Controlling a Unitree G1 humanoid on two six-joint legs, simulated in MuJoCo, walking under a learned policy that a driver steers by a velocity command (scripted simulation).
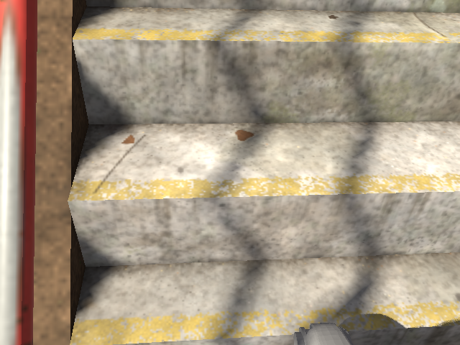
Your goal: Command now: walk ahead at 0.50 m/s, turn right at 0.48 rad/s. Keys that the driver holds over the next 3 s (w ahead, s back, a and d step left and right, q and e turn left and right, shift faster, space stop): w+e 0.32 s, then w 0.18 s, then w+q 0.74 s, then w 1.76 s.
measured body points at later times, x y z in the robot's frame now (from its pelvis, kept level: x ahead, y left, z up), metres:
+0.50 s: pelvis +0.20 -0.16 +0.02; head +0.21 -0.18 +0.47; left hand +0.45 -0.03 -0.05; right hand +0.12 -0.41 -0.13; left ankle +0.04 +0.09 -0.67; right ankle +0.31 -0.30 -0.53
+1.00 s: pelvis +0.40 -0.28 +0.23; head +0.39 -0.33 +0.68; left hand +0.40 -0.06 +0.09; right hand +0.62 -0.42 +0.14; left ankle +0.51 -0.19 -0.18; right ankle +0.31 -0.31 -0.52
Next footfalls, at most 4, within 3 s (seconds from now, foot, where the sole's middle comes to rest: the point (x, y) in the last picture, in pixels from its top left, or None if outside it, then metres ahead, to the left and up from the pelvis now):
0.46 right None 0.34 -0.32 -0.56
1.18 left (336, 297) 0.55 -0.20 -0.34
1.54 right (457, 294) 0.57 -0.48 -0.34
1.94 left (348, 160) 0.77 -0.22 -0.13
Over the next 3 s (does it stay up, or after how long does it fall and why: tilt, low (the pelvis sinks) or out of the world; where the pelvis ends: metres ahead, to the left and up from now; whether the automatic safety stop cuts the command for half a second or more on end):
stays up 0.88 -0.42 0.82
